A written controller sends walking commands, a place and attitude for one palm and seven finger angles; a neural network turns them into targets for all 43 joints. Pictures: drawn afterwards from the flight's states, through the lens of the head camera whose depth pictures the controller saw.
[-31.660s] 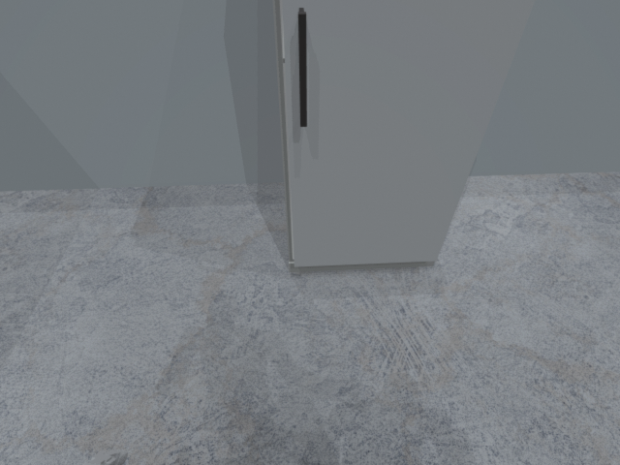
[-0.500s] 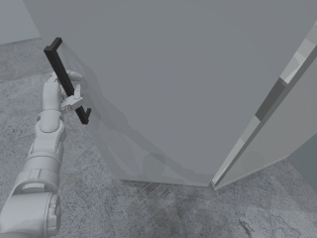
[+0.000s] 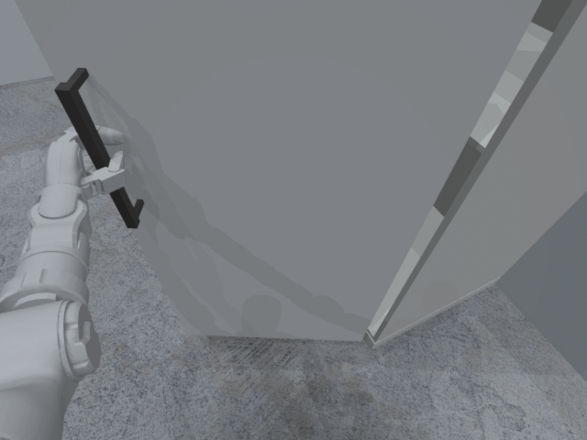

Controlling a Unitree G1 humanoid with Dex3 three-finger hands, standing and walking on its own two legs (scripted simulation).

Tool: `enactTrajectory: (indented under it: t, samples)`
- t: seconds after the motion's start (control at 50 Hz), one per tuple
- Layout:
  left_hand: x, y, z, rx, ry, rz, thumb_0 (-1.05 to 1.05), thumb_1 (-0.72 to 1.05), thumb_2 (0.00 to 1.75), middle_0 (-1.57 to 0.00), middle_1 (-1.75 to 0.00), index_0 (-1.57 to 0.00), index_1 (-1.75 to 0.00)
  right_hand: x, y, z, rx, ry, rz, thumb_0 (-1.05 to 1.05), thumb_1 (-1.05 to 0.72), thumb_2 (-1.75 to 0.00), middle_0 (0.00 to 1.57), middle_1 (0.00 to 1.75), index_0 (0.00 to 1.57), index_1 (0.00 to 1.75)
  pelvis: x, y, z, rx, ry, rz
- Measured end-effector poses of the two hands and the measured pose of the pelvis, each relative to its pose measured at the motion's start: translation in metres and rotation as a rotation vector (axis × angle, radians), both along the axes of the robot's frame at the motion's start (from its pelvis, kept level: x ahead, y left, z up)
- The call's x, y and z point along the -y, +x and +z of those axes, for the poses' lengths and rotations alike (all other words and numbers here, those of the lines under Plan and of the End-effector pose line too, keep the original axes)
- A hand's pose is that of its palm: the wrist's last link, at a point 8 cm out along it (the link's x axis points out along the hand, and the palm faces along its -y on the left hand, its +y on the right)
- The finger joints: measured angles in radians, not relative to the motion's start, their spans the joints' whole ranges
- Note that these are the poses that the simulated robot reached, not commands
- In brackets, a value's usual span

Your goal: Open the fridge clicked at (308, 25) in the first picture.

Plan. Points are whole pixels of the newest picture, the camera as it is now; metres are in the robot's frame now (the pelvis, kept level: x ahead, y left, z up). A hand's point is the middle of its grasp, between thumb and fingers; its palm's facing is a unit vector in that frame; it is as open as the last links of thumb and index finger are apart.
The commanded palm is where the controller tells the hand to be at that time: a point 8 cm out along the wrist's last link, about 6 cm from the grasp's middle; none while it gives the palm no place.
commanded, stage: loosen the grip on the handle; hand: left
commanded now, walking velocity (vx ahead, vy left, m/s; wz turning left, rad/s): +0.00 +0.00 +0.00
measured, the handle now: (110, 160) +0.49 +0.27 +0.10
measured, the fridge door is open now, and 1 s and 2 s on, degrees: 62 60 60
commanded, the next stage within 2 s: slip the hand off the handle in 0.50 s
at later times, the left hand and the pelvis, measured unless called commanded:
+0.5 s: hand (102, 185) +0.45 +0.28 +0.08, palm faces +0.29 -0.93 -0.21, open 13.7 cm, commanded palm +0.41 +0.31 +0.10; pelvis +0.04 +0.01 -0.01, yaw +1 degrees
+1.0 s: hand (48, 197) +0.43 +0.35 +0.09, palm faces +0.33 -0.92 -0.20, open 14.6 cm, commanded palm +0.40 +0.38 +0.10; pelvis +0.05 +0.01 -0.01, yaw +2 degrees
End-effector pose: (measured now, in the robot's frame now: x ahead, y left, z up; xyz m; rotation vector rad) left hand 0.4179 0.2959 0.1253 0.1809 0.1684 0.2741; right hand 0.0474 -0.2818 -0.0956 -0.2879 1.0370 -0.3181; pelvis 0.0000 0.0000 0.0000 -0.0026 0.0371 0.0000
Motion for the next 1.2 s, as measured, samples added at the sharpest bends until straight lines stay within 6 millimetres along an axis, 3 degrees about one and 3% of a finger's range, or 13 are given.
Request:
enactTrajectory:
  t: [0.08, 0.16, 0.3, 0.42, 0.62, 0.76, 0.98, 1.2]
  samples:
    - [-0.008, 0.000, 0.006, 0.052, -0.020, 0.019, -0.04, 0.51, 0.74, -0.46, -1.40, -0.46, -1.40, 0.003, 0.001, 0.008, 0.054, -0.004, 0.015, 0.01, -0.90, -0.90, 0.20, 0.30, 0.20, 0.30, 0.002, -0.002, -0.002, -0.025, 0.005, -0.010]
    - [-0.009, -0.007, 0.005, 0.094, 0.040, 0.007, -0.01, 0.26, 0.61, -0.42, -1.37, -0.46, -1.40, 0.003, 0.005, 0.008, 0.065, 0.008, 0.032, 0.01, -0.90, -0.90, 0.20, 0.30, 0.20, 0.30, 0.000, -0.001, -0.004, -0.036, 0.005, -0.008]
    - [-0.012, -0.008, -0.020, 0.030, 0.005, 0.005, 0.00, -0.26, 0.35, -0.38, -1.33, -0.43, -1.36, -0.009, 0.026, 0.002, 0.051, 0.031, 0.064, 0.01, -0.90, -0.90, 0.20, 0.30, 0.20, 0.30, -0.005, 0.008, -0.006, -0.050, 0.001, 0.004]
    - [-0.028, -0.001, -0.031, 0.044, 0.036, 0.044, -0.01, -0.46, 0.25, -0.35, -1.27, -0.38, -1.29, -0.024, 0.051, -0.002, 0.048, 0.047, 0.090, 0.01, -0.90, -0.90, 0.20, 0.30, 0.20, 0.30, -0.010, 0.023, -0.008, -0.079, -0.005, 0.006]
    - [-0.026, 0.001, -0.023, 0.075, 0.009, 0.016, -0.01, -0.54, 0.21, -0.28, -1.18, -0.32, -1.20, -0.046, 0.091, -0.012, 0.077, 0.105, 0.112, 0.01, -0.90, -0.90, 0.20, 0.30, 0.20, 0.30, -0.017, 0.052, -0.009, -0.091, -0.014, 0.015]
    - [-0.058, -0.002, -0.026, 0.021, 0.021, 0.090, -0.01, -0.55, 0.20, -0.26, -1.16, -0.31, -1.18, -0.045, 0.105, -0.011, 0.086, 0.096, 0.113, 0.01, -0.90, -0.90, 0.20, 0.30, 0.20, 0.30, -0.013, 0.054, -0.010, -0.106, -0.010, 0.010]
    - [-0.091, -0.028, -0.025, 0.042, 0.008, 0.072, -0.01, -0.55, 0.20, -0.26, -1.15, -0.26, -1.15, -0.023, 0.090, -0.011, 0.020, 0.028, 0.110, 0.01, -0.90, -0.90, 0.20, 0.30, 0.20, 0.30, -0.009, 0.052, -0.014, -0.118, -0.022, 0.031]
    - [-0.111, -0.024, -0.023, 0.050, 0.019, 0.060, -0.01, -0.55, 0.20, -0.26, -1.15, -0.26, -1.15, -0.019, 0.062, -0.011, -0.016, -0.012, 0.089, 0.01, -0.90, -0.90, 0.20, 0.30, 0.20, 0.30, -0.011, 0.038, -0.018, -0.139, -0.032, 0.033]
